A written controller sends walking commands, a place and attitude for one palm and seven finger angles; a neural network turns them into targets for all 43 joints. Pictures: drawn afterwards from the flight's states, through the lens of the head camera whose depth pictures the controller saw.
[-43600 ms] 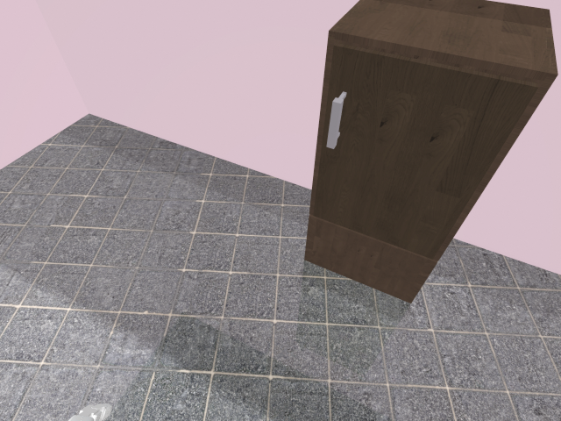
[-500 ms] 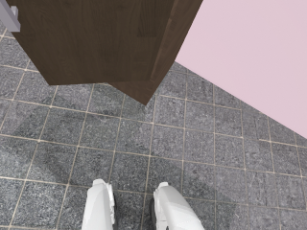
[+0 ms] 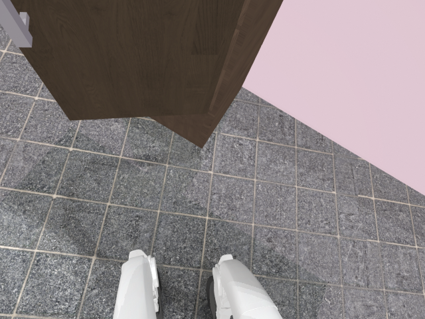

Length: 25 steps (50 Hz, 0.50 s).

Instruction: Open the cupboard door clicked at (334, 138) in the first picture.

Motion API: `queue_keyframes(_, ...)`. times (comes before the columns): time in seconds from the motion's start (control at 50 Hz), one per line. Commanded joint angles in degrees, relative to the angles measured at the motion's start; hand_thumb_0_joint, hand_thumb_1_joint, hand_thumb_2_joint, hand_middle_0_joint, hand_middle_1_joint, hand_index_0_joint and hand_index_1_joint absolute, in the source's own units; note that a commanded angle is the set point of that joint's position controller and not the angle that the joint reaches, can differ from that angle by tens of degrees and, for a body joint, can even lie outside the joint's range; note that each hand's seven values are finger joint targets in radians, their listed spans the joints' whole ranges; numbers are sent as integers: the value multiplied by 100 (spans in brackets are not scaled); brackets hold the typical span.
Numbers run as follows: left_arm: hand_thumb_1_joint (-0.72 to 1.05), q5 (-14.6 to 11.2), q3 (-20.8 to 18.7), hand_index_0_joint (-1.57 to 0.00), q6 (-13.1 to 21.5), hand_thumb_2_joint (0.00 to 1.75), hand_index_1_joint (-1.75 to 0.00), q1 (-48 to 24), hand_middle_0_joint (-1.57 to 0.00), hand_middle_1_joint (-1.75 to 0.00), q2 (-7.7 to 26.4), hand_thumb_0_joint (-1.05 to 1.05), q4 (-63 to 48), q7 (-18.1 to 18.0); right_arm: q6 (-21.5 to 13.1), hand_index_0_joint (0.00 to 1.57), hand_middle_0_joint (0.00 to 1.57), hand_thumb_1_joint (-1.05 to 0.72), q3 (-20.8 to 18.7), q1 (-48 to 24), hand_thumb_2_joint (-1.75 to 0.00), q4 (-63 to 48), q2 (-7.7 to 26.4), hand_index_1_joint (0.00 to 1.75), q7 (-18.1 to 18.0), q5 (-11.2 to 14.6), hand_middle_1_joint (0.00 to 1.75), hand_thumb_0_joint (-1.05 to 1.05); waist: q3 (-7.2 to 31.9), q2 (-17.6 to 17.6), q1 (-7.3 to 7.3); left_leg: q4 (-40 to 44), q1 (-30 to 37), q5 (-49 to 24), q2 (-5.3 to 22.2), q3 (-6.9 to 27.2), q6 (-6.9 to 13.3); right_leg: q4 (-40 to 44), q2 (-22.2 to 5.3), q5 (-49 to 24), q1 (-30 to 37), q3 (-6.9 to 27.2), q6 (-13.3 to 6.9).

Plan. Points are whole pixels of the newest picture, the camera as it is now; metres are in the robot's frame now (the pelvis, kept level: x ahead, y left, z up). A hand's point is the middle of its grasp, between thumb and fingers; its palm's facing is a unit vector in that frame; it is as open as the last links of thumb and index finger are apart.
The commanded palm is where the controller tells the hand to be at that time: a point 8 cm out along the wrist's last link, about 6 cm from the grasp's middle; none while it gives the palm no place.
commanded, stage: move the hooked fingers beside the handle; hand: left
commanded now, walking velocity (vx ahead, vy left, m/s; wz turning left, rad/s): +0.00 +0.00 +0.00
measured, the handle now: out of the picture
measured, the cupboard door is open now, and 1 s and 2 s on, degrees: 39 39 39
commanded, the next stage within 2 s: slide the fingers in behind the handle in 0.24 s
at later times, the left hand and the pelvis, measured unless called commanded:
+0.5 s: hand out of the picture +0.53 +0.32 +0.09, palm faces +0.12 -0.99 +0.00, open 14.0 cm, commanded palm +0.53 +0.33 +0.08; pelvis +0.00 +0.00 +0.00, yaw +0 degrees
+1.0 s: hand out of the picture +0.54 +0.29 +0.09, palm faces +0.11 -0.99 +0.01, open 14.0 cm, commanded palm +0.53 +0.30 +0.08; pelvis +0.00 +0.00 +0.00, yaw +1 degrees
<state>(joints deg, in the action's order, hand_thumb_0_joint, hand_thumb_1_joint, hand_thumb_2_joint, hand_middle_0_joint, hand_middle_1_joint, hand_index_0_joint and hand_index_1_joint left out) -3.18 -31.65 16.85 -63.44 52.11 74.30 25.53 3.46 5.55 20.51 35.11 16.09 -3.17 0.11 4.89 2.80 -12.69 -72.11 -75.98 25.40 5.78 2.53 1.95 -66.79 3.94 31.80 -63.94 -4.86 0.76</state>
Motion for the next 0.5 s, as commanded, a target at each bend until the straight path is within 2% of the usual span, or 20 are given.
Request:
queue_keyframes(0.0,-50,-154,-43,-30,301,30,-120,-2174,-30,-120,1656,0,-1177,120,-22,20,20,-90,-435,1266,-90,-82,1283,30,-95,-5,30,0,3253,1532,-36,583,4294,-2208,-44,516,-21,805,126,-1561,-296,30,-173)
queue_keyframes(0.02,-50,-148,-100,-30,265,30,-120,-2069,-30,-120,1735,0,-1081,130,-10,20,20,-90,-415,1278,-90,-91,1282,30,-101,-1,30,0,3208,1500,14,578,4207,-2228,-54,497,-23,800,132,-1584,-232,25,-177)
queue_keyframes(0.04,-50,-140,-22,-30,247,30,-120,-2161,-30,-120,1671,0,-1112,135,-7,20,20,-90,-415,1272,-90,-90,1276,30,-102,-2,30,0,3159,1450,-35,567,4150,-2192,-51,490,-11,807,135,-1581,-237,36,-170)
queue_keyframes(0.06,-50,-138,-68,-30,241,30,-120,-2162,-30,-120,1714,0,-1155,126,-9,20,20,-90,-423,1282,-90,-88,1273,30,-105,-7,30,0,3180,1465,-22,565,4161,-2199,-44,490,-10,797,136,-1581,-226,30,-168)
queue_keyframes(0.1,-50,-173,-173,-30,332,30,-120,-2261,-30,-120,1793,0,-1430,127,-22,20,20,-90,-445,1294,-90,-66,1273,30,-85,-31,30,0,3491,1705,41,535,4411,-2385,-40,525,-34,752,132,-1638,-274,32,-187)
queue_keyframes(0.12,-50,-175,-288,-30,340,30,-120,-2138,-30,-120,1902,0,-1390,128,-10,20,20,-90,-450,1304,-90,-67,1285,30,-84,-26,30,0,3511,1647,72,541,4421,-2417,-37,534,-45,750,137,-1650,-232,25,-192)
queue_keyframes(0.14,-50,-196,-170,-30,321,30,-120,-2135,-30,-120,1752,0,-1321,139,-14,20,20,-90,-443,1279,-90,-64,1267,30,-76,-11,30,0,3387,1569,30,540,4338,-2344,-45,508,-30,786,150,-1636,-236,43,-183)
queue_keyframes(0.16,-50,-180,-184,-30,305,30,-120,-2182,-30,-120,1793,0,-1251,133,-14,20,20,-90,-426,1267,-90,-64,1269,30,-74,-11,30,0,3251,1489,19,551,4185,-2176,-48,497,-23,798,148,-1541,-214,35,-174)
queue_keyframes(0.2,-50,-152,-144,-30,328,30,-120,-2237,-30,-120,1770,0,-1319,104,-21,20,20,-90,-428,1266,-90,-59,1264,30,-75,-5,30,0,3303,1654,36,565,4278,-2207,-49,509,-29,789,143,-1537,-264,46,-187)
queue_keyframes(0.24,-50,-118,-242,-30,318,30,-120,-2213,-30,-120,1936,0,-1291,79,-14,20,20,-90,-419,1273,-90,-47,1274,30,-84,-12,30,0,3340,1550,36,539,4185,-2171,-45,493,-12,790,143,-1539,-176,59,-177)
queue_keyframes(0.28,-50,-133,-224,-30,330,30,-120,-2220,-30,-120,1895,0,-1322,96,-30,20,20,-90,-412,1263,-90,-63,1245,30,-72,-6,30,0,3332,1684,45,514,4195,-2216,-57,457,-5,773,155,-1577,-180,70,-190)
queue_keyframes(0.32,-50,-118,-335,-30,294,30,-120,-2154,-30,-120,2098,0,-1154,110,-13,20,20,-90,-395,1259,-90,-73,1286,30,-98,2,30,0,3209,1458,14,513,4020,-2137,-41,454,8,793,154,-1556,-115,65,-164)
queue_keyframes(0.38,-50,-145,-98,-30,324,30,-120,-2275,-30,-120,1765,0,-1383,155,-39,20,20,-90,-416,1264,-90,-52,1246,30,-73,-8,30,0,3351,1727,16,521,4272,-2217,-51,498,-20,751,160,-1549,-268,42,-202)
queue_keyframes(0.4,-50,-161,-126,-30,311,30,-120,-2191,-30,-120,1767,0,-1308,150,-31,20,20,-90,-426,1261,-90,-55,1264,30,-76,-4,30,0,3372,1625,9,520,4289,-2240,-39,509,-21,774,156,-1567,-266,42,-186)
queue_keyframes(0.42,-50,-187,-19,-30,304,30,-120,-2252,-30,-120,1634,0,-1361,164,-33,20,20,-90,-438,1270,-90,-30,1260,30,-78,-8,30,0,3352,1670,-39,535,4368,-2280,-25,527,-27,778,152,-1587,-320,26,-183)
queue_keyframes(0.44,-50,-205,-29,-30,278,30,-120,-2145,-30,-120,1581,0,-1318,171,-34,20,20,-90,-446,1271,-90,-47,1249,30,-70,-3,30,0,3297,1673,19,551,4345,-2246,-40,510,-36,797,156,-1565,-303,23,-190)
queue_keyframes(0.46,-50,-216,38,-30,242,30,-120,-2134,-30,-120,1495,0,-1298,167,-33,20,20,-90,-448,1266,-90,-47,1254,30,-70,2,30,0,3242,1577,-23,571,4305,-2163,-39,499,-21,833,155,-1541,-298,35,-179)
queue_keyframes(0.48,-50,-250,39,-30,268,30,-120,-2229,-30,-120,1441,0,-1387,159,-49,20,20,-90,-456,1292,-90,-26,1246,30,-70,-12,30,0,3274,1648,-26,586,4387,-2200,-43,534,-22,810,147,-1540,-351,31,-196)
